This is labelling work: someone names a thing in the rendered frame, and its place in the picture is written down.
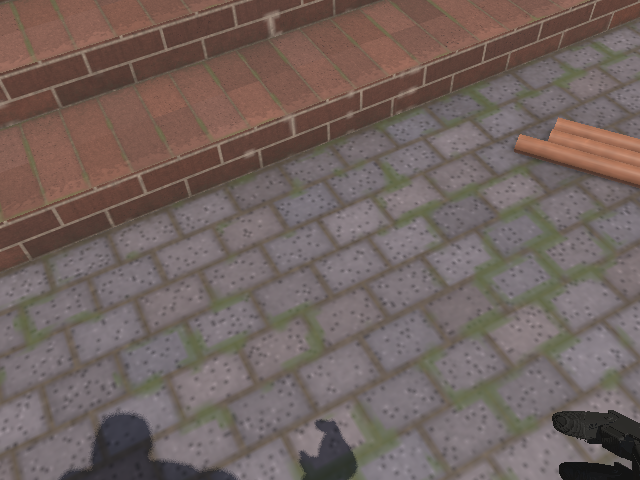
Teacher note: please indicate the robot right hand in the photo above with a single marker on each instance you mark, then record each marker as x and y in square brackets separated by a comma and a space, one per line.
[616, 432]

